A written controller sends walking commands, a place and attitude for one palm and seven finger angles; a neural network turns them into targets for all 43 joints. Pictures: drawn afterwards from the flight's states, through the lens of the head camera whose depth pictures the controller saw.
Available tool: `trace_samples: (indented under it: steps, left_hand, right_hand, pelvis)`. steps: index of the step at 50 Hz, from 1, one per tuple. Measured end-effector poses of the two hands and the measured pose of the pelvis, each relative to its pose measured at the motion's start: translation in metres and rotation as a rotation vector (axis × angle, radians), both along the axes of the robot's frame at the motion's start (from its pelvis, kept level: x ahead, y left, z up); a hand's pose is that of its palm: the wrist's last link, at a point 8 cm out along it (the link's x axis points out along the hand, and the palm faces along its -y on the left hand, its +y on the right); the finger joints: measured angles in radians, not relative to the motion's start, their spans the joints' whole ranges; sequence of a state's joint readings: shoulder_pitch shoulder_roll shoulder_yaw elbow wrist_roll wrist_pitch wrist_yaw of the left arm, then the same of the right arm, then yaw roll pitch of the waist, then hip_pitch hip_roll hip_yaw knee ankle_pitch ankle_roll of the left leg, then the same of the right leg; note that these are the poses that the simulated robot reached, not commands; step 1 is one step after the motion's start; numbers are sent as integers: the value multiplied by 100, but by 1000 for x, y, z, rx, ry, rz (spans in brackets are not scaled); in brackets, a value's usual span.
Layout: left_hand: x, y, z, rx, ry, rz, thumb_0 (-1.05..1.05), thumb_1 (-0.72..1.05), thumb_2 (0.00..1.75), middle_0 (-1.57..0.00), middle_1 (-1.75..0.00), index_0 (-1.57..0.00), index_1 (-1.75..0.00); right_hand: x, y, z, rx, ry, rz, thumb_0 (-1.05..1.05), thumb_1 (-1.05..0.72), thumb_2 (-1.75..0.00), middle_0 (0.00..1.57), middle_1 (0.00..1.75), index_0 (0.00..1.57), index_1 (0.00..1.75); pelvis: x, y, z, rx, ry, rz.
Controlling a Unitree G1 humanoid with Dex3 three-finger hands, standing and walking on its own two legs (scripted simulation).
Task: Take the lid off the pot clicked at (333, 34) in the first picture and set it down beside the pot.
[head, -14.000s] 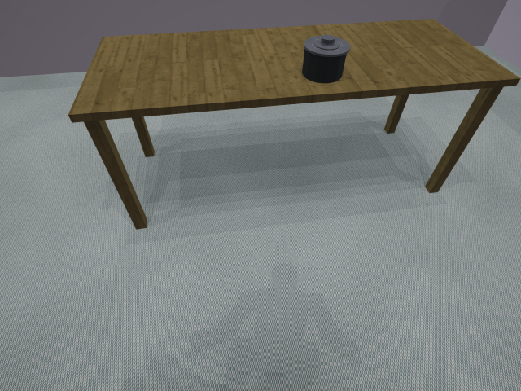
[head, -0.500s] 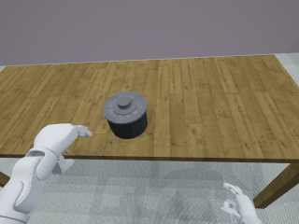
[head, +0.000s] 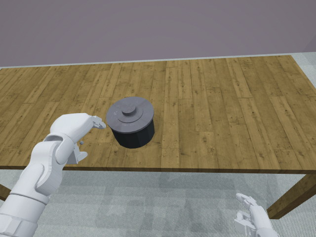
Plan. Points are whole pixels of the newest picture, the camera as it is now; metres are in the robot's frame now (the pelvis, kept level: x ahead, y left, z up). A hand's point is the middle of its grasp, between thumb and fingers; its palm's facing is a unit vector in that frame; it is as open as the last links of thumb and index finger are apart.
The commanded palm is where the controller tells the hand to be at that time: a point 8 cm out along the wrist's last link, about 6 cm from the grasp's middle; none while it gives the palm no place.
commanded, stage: move the open hand above the knob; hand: left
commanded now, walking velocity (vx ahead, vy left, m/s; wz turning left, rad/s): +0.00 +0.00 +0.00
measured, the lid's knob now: (128, 109) +0.50 +0.15 +0.02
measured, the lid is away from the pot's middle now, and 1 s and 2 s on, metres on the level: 0.00 0.00 0.00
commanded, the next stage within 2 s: none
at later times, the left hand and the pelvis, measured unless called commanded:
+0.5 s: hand (96, 127) +0.37 +0.20 +0.08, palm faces -0.29 -0.06 -0.96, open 10.3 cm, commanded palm +0.36 +0.20 +0.15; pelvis +0.01 -0.01 +0.00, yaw +0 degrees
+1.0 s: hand (110, 113) +0.42 +0.18 +0.09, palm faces -0.28 -0.05 -0.96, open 10.3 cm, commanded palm +0.41 +0.17 +0.15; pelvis +0.01 -0.01 +0.00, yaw -1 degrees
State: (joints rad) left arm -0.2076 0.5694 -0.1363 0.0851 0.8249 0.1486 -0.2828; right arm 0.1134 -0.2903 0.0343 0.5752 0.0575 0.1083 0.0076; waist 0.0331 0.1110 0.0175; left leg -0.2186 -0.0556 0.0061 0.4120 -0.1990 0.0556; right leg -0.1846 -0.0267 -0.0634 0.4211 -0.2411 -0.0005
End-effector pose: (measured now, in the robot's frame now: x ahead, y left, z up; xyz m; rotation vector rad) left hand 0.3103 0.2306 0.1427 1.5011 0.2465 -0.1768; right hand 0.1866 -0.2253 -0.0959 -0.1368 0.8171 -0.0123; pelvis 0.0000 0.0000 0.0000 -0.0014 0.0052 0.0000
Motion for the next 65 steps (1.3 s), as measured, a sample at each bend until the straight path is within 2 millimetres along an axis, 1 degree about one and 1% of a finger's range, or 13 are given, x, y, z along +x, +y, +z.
trace_samples:
  steps: [6,15,22,27,43,55,65]
  left_hand:
    - [16,-13,4,-3,-27,-28,0,-29,136,-82,-9,-82,-9]
    - [34,-16,-2,1,4,12,0,-29,136,-82,-9,-82,-9]
    - [46,-20,0,1,5,6,0,-29,136,-82,-9,-82,-9]
    - [57,-28,-2,4,18,-9,0,-29,136,-82,-9,-82,-9]
    - [89,-44,3,9,6,-22,0,-29,136,-82,-9,-82,-9]
    - [112,-56,3,14,25,-16,0,-29,136,-82,-9,-82,-9]
    - [136,-66,5,22,44,-18,0,-29,136,-82,-9,-82,-9]
  right_hand:
    - [-2,-3,-3,10,14,-6,2,-91,-90,20,30,20,30]
    - [-8,-13,-8,10,49,-32,2,-91,-90,20,30,20,30]
    - [-10,-22,-10,-4,67,-53,2,-91,-90,20,30,20,29]
    - [-12,-26,-11,-13,82,-64,2,-91,-90,20,30,20,29]
    - [-25,-25,-17,-3,125,-94,1,-91,-90,20,30,20,29]
    - [-41,-24,-21,-6,166,-126,1,-91,-90,20,30,20,29]
    - [-67,-30,-26,-32,228,-175,1,-91,-90,20,30,20,29]
  pelvis:
    - [3,-3,0,2,10,-3]
    - [8,-9,-1,4,20,-8]
    - [11,-11,-2,4,27,-6]
    - [11,-12,-2,5,33,-4]
    - [14,-10,-3,5,56,-9]
    - [12,-7,-4,5,71,-12]
    - [12,-5,-5,4,92,-18]
